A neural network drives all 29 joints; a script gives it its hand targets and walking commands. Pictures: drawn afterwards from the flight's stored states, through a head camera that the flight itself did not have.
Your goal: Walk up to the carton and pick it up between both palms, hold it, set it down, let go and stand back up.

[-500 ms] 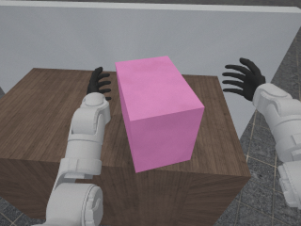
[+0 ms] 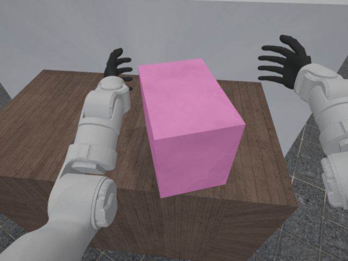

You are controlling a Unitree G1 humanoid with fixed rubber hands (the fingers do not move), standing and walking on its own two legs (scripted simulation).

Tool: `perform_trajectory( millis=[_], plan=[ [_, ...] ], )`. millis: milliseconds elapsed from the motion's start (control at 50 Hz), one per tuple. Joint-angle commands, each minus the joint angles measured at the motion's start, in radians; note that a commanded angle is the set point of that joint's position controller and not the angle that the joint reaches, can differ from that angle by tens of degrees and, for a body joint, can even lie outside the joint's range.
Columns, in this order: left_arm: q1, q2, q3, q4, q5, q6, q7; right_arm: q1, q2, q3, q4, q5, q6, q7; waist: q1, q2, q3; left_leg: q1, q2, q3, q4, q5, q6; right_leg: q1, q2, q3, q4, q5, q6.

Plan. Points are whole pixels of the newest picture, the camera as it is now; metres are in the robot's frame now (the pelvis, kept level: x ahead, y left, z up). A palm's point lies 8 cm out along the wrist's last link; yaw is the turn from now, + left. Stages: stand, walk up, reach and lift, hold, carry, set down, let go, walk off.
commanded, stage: reach and lift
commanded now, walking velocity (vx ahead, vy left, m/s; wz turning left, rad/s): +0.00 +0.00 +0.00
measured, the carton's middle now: (181, 125) +0.49 +0.04 +0.04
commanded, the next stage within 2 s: none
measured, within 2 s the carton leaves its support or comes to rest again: neither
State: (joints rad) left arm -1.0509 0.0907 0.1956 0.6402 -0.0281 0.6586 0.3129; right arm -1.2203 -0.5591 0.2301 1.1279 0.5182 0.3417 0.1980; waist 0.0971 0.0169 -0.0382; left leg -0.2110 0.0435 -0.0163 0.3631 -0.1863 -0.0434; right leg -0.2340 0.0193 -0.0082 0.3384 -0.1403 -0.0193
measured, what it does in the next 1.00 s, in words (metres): stands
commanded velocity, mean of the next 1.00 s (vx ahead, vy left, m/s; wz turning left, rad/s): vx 0.00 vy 0.00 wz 0.00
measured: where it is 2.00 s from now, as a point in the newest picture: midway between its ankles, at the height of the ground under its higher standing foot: outside the picture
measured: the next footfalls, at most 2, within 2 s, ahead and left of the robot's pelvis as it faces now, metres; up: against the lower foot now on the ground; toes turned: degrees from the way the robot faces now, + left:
none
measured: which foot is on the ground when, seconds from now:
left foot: down 0.00-1.00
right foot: down 0.00-1.00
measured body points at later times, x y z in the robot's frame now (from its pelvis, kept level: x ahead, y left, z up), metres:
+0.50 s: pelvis +0.01 +0.00 +0.00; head +0.03 -0.01 +0.45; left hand +0.45 +0.20 +0.18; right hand +0.50 -0.17 +0.22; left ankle +0.00 +0.14 -0.75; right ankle +0.02 -0.11 -0.75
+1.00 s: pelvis +0.02 +0.00 +0.00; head +0.07 -0.01 +0.45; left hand +0.45 +0.19 +0.10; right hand +0.52 -0.15 +0.14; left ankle +0.00 +0.14 -0.75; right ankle +0.02 -0.11 -0.75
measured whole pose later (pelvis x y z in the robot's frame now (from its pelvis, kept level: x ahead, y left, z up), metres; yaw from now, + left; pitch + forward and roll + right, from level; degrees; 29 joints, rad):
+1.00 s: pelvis +0.02 +0.00 +0.00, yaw +0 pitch +12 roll +0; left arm -0.90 0.05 0.20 0.95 -0.05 0.13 0.25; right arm -1.14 -0.38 0.18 1.34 0.36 0.00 0.15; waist 0.12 0.02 -0.12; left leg -0.38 0.05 -0.02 0.36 -0.19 -0.05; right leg -0.40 0.02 -0.01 0.33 -0.14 -0.02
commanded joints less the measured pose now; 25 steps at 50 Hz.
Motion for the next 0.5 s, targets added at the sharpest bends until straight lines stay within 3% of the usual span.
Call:
perform_trajectory(
  millis=[0, 140, 280, 480],
  plan=[
    [-0.419, 0.149, 0.018, -0.077, -0.082, -0.046, -0.011, -0.448, -0.138, -0.017, -0.058, 0.016, -0.025, -0.006, 0.164, -0.015, -0.468, -0.033, -0.021, 0.066, -0.019, 0.304, -0.037, 0.143, 0.068, 0.042, -0.031, 0.215, -0.048],
    [-0.463, 0.169, 0.007, -0.022, -0.094, -0.079, -0.025, -0.494, -0.133, -0.011, -0.020, 0.016, -0.036, -0.006, 0.164, -0.006, -0.519, -0.041, -0.021, 0.064, 0.000, 0.359, -0.044, 0.134, 0.070, 0.031, -0.023, 0.259, -0.045],
    [-0.399, 0.147, 0.000, 0.052, -0.084, -0.130, -0.043, -0.441, -0.105, 0.002, 0.045, 0.006, -0.062, 0.003, 0.170, -0.004, -0.496, -0.036, -0.022, 0.060, 0.011, 0.395, -0.047, 0.119, 0.070, 0.025, -0.026, 0.257, -0.046],
    [-0.337, 0.096, -0.017, 0.085, -0.067, -0.246, -0.057, -0.359, -0.058, -0.044, 0.062, -0.061, -0.129, 0.007, 0.158, 0.002, -0.507, -0.048, -0.021, 0.063, 0.021, 0.385, -0.046, 0.068, 0.068, 0.010, -0.021, 0.211, -0.047]
  ],
)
